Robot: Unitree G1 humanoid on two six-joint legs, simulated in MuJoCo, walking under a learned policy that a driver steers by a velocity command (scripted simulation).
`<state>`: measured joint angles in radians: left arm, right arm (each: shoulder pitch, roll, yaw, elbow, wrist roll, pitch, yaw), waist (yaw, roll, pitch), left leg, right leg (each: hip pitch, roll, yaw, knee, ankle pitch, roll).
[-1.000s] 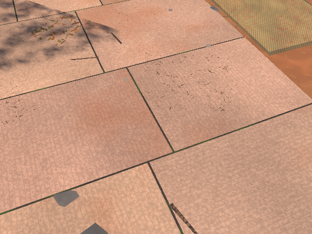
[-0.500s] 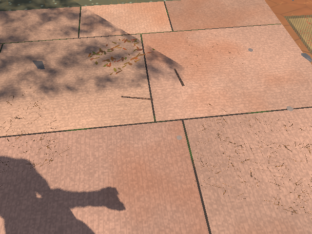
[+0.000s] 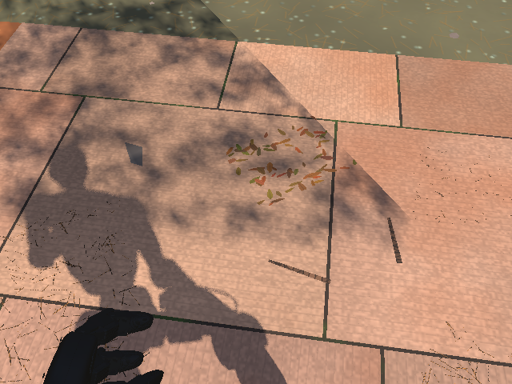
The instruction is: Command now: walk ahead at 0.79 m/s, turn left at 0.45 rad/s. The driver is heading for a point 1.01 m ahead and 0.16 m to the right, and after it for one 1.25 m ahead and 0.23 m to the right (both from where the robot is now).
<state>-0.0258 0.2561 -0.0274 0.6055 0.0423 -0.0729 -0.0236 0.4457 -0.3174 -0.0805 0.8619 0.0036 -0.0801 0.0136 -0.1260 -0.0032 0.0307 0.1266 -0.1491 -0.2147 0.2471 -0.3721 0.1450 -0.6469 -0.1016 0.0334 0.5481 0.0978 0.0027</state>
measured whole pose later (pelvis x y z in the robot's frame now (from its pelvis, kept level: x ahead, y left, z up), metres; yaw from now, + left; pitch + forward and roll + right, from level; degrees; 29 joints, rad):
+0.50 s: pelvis +0.31 -0.04 +0.01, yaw -3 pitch +2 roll -1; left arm 0.36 0.31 0.07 0.87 -0.02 -0.06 0.00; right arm -0.03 -0.25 0.00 0.68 0.00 -0.06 0.02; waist 0.10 0.03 0.01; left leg -0.42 0.01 -0.07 0.49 -0.15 0.00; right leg -0.12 0.05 0.05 0.42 -0.33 -0.03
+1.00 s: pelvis +0.63 -0.15 -0.03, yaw -24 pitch +2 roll +0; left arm -0.01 0.29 0.03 0.65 0.06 -0.02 -0.07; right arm 0.52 -0.25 -0.03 0.96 -0.02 -0.07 -0.01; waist -0.08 -0.02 0.04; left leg 0.19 0.13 0.24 0.52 -0.46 -0.04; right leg -0.58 0.01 -0.09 0.68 -0.16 -0.15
